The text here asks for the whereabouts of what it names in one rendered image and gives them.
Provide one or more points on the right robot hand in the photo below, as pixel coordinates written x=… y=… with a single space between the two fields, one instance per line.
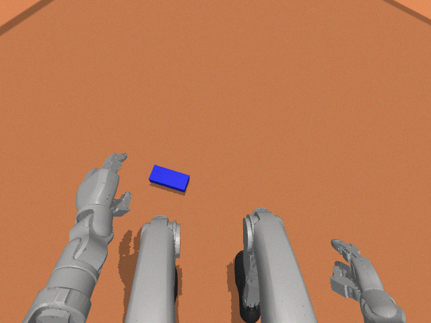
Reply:
x=352 y=281

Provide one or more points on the right robot arm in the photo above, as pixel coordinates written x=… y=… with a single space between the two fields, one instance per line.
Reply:
x=378 y=306

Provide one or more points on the small box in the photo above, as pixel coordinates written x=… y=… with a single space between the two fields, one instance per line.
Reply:
x=169 y=178

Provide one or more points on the right robot foot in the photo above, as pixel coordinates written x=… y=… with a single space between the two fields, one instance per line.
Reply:
x=249 y=315

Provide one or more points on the left robot hand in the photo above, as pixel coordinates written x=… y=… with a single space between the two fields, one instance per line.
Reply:
x=100 y=185

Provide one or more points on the left robot arm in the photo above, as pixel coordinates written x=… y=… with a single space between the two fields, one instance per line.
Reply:
x=66 y=296

